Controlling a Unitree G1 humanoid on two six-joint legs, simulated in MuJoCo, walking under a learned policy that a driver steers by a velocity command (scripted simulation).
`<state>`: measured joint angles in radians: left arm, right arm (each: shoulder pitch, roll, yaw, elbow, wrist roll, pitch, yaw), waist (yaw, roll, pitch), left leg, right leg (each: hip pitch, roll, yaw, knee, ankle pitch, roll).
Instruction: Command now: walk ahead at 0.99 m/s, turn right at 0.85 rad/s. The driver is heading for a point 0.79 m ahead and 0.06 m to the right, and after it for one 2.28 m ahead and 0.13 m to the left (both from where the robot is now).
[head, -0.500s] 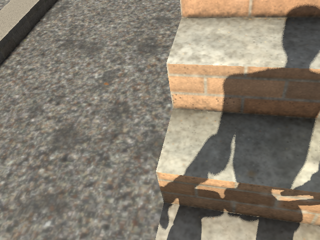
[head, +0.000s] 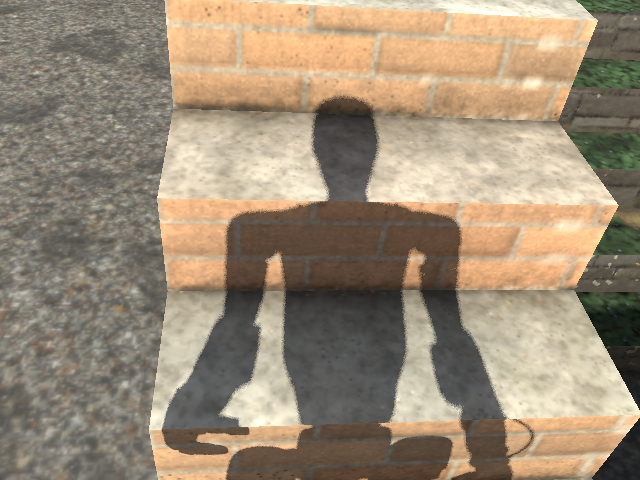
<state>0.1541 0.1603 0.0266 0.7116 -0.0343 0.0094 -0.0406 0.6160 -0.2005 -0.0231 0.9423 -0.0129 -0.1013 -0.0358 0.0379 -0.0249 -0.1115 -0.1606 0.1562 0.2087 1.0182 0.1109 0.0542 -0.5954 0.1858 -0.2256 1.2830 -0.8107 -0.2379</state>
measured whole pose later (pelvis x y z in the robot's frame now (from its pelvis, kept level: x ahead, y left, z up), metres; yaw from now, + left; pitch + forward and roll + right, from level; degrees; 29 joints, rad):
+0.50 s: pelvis +0.27 -0.03 +0.27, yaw -20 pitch +3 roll +5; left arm 0.07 0.32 0.08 0.54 -0.02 -0.07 0.02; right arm 0.13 -0.20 -0.01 0.83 0.02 -0.10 0.03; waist 0.02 -0.04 0.05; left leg -0.41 0.04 0.10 0.90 -0.55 0.01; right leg -0.91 0.09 0.11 1.97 -0.20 -0.08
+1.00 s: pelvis +0.52 -0.11 +0.40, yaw -4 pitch -2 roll +3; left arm 0.31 0.23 -0.01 0.97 -0.08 -0.02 0.02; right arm 0.02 -0.19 0.01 0.58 0.07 0.04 -0.01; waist -0.06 -0.04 0.03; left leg -0.85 -0.18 0.10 1.51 -0.40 0.16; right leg 0.00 -0.19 -0.14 0.59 0.17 0.04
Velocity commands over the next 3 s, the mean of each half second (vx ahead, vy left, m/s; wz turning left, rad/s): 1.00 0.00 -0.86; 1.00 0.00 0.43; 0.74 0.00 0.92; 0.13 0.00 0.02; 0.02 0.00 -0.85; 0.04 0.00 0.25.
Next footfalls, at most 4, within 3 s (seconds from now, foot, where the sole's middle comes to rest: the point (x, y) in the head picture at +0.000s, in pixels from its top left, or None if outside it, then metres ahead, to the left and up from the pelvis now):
0.38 left None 0.32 0.13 -0.45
0.66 right None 0.36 -0.24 -0.45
1.06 left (378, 344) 0.61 -0.06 -0.26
1.46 right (501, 154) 0.88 -0.25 -0.07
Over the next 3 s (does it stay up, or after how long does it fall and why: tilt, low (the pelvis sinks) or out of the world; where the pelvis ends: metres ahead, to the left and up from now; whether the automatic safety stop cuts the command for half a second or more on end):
stays up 0.56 0.05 0.48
